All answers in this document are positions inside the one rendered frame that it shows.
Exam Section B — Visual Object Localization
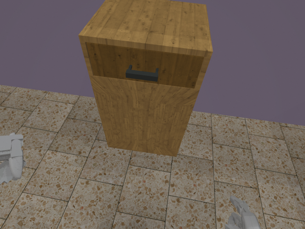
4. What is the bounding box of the handle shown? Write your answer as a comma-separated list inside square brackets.
[125, 65, 159, 82]

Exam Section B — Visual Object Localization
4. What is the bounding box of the cabinet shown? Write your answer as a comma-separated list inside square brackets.
[78, 0, 213, 157]

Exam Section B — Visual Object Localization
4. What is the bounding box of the robot left hand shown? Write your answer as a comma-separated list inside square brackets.
[0, 133, 26, 185]

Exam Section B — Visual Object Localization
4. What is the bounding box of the robot right hand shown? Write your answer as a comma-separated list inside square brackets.
[225, 196, 261, 229]

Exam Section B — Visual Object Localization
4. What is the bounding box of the drawer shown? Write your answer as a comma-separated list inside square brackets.
[87, 42, 204, 89]

